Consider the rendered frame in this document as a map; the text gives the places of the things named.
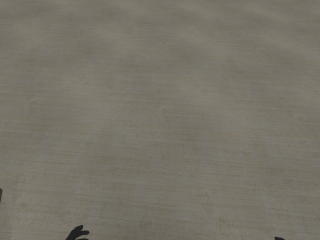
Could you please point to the left robot hand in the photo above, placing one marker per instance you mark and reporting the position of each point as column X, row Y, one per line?
column 76, row 232

